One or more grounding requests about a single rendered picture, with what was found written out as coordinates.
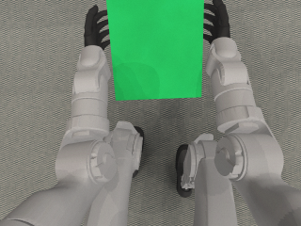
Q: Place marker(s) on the robot right forearm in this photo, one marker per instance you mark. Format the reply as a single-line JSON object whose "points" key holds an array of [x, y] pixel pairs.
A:
{"points": [[233, 95]]}

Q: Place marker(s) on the right robot shin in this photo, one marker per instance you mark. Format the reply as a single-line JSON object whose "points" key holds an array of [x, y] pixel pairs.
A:
{"points": [[186, 182]]}

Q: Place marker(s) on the robot left upper arm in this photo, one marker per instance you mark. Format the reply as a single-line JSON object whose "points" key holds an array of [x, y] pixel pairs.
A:
{"points": [[82, 169]]}

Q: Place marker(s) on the robot right upper arm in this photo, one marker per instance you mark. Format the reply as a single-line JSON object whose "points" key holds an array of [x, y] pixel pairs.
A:
{"points": [[253, 163]]}

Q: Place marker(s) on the robot right thigh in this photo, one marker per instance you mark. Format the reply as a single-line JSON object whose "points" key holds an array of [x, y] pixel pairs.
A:
{"points": [[214, 200]]}

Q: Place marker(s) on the robot left forearm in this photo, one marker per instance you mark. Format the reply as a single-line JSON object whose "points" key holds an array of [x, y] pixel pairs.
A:
{"points": [[89, 98]]}

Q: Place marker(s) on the robot left hand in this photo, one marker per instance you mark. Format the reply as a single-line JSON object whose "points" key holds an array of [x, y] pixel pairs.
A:
{"points": [[92, 35]]}

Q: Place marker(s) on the carton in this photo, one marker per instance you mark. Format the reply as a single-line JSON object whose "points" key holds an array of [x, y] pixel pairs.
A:
{"points": [[156, 48]]}

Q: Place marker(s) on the robot right hand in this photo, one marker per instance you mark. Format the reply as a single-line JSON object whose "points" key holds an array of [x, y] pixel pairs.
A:
{"points": [[220, 20]]}

